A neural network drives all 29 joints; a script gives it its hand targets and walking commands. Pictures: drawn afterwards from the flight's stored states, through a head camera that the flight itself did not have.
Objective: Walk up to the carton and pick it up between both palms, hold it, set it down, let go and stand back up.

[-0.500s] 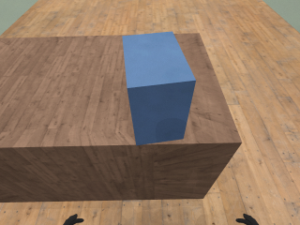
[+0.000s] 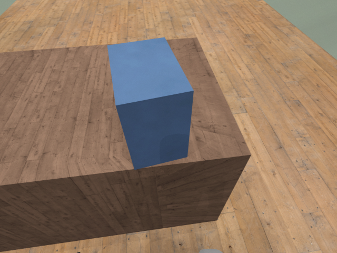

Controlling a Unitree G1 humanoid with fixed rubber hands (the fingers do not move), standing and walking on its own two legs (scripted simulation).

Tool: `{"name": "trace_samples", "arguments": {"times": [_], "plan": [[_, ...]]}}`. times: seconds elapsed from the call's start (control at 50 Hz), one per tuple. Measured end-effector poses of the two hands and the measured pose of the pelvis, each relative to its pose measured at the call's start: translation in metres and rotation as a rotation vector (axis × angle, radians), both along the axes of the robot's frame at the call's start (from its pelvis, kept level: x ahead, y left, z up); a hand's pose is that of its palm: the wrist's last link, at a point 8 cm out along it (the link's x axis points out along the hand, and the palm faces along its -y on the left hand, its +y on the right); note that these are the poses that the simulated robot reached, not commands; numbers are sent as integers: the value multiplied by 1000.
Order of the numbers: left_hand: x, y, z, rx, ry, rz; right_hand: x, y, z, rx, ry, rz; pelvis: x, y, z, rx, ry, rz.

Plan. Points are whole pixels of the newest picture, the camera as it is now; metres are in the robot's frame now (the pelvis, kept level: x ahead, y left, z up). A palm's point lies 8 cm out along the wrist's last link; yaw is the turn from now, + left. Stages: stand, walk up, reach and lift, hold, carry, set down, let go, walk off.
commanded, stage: walk up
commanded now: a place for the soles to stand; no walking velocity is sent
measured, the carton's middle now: (149, 104) +0.50 +0.08 +0.05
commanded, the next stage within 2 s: stand in 1.20 s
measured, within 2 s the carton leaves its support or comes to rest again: neither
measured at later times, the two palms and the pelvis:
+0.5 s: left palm out of the picture +0.11 +0.23 -0.11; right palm out of the picture +0.13 -0.31 -0.11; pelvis +0.04 -0.05 -0.01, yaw +6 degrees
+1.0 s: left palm out of the picture +0.08 +0.22 -0.09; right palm (292, 241) +0.17 -0.28 -0.10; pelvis +0.04 -0.05 +0.01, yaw +10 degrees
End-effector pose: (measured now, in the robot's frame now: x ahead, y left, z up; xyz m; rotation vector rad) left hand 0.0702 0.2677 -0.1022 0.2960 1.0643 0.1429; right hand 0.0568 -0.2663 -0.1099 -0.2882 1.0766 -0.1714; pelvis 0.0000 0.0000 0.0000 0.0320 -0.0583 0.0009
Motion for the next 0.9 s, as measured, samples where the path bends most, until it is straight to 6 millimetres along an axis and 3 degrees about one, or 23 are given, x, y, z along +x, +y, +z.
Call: {"name": "trace_samples", "arguments": {"times": [0.12, 0.16, 0.22, 0.34, 0.5, 0.58, 0.7, 0.8, 0.9], "plan": [[51, -33, 3, -23, -55, -47, -48, -35, -9, -2, 167, -84, 23, -26, -2, 3, -12, 8], [67, -47, 1, -21, -89, -50, -50, -47, -18, 8, 212, -91, 30, -37, -9, -17, -14, 10], [75, -61, -1, -10, -104, -32, -36, -56, -24, 28, 230, -77, 36, -50, -13, -37, -12, 19], [55, -63, 4, 15, -55, 49, 21, -62, -14, 16, 149, 1, 41, -57, -3, -41, -11, 38], [36, -38, -10, 21, -63, 125, 75, -48, -4, -8, 38, 99, 37, -51, -12, -66, -11, 101], [35, -28, -22, -12, -68, 141, 84, -38, 4, -16, -20, 104, 33, -45, -15, -18, -21, 114], [30, -34, -17, -34, -56, 150, 98, -35, 18, -26, -74, 118, 34, -45, -7, -21, 15, 146], [18, -45, -10, -24, -56, 163, 116, -31, 10, 18, -89, 159, 30, -49, -6, -45, 18, 157], [6, -48, 4, -21, -49, 179, 120, -16, 8, 83, -97, 179, 33, -51, 2, -38, 18, 162]]}}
